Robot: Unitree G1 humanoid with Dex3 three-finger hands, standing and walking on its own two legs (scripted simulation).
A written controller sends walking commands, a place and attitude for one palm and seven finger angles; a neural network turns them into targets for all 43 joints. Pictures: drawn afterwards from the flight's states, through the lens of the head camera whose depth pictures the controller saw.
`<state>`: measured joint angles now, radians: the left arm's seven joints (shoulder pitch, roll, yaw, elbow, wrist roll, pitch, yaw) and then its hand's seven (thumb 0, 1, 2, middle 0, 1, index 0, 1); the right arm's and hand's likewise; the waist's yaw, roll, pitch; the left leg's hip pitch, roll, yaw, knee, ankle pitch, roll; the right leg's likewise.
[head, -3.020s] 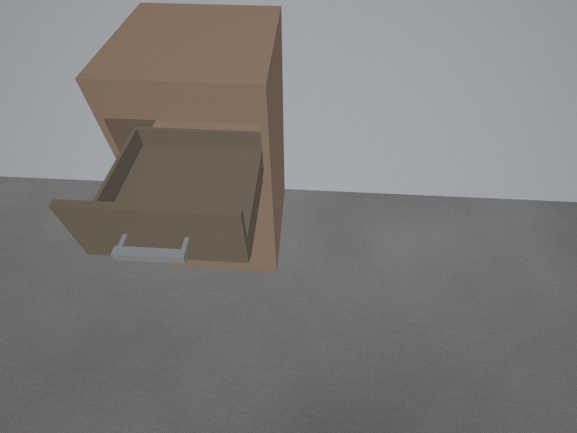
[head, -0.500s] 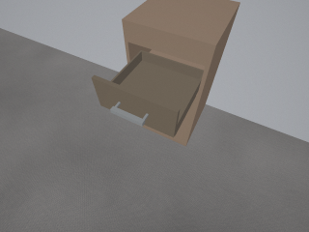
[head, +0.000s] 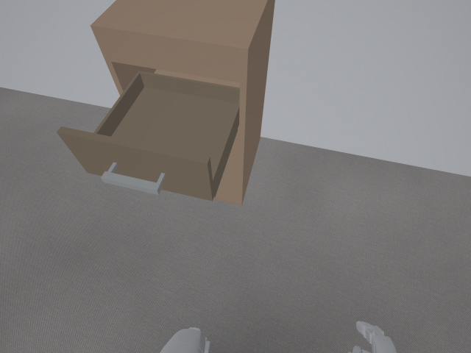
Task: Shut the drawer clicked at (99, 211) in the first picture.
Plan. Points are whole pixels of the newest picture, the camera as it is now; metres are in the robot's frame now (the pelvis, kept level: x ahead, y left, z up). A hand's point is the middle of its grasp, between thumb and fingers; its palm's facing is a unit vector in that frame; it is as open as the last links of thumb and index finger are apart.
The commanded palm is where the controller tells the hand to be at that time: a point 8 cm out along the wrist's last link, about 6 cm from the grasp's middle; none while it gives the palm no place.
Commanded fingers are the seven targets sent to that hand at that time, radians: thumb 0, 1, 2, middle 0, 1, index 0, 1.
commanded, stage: turn to face it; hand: left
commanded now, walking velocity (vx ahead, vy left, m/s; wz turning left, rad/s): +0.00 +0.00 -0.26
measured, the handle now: (134, 177) +0.49 +0.31 -0.15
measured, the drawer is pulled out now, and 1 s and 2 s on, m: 0.29 0.29 0.29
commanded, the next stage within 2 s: take the last steps up to it in 0.14 s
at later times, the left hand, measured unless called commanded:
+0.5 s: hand (148, 352) +0.12 +0.18 -0.17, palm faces -0.07 -0.97 -0.24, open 7.4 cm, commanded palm none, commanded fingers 0.00 0.90 0.90 -0.20 -0.30 -0.20 -0.30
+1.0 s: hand (153, 352) +0.12 +0.18 -0.19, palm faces +0.02 -0.97 -0.26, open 7.4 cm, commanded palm none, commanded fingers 0.00 0.90 0.90 -0.20 -0.30 -0.20 -0.30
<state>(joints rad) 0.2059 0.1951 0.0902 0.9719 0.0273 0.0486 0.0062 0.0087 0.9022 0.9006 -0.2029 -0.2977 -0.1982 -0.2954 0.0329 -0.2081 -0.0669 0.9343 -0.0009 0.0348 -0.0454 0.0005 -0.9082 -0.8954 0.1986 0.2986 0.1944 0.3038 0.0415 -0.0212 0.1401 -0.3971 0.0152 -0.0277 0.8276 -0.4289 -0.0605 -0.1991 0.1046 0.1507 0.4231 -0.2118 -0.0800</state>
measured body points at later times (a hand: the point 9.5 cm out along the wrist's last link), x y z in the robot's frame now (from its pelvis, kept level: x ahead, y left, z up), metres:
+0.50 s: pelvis +0.04 -0.01 -0.01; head +0.08 -0.02 +0.44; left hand +0.12 +0.23 -0.15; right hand +0.01 -0.26 -0.17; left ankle +0.05 +0.13 -0.73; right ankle -0.01 -0.13 -0.75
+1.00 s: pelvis +0.12 -0.01 -0.02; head +0.17 -0.02 +0.43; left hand +0.12 +0.23 -0.17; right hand +0.19 -0.25 -0.17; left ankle +0.14 +0.12 -0.75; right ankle +0.03 -0.11 -0.73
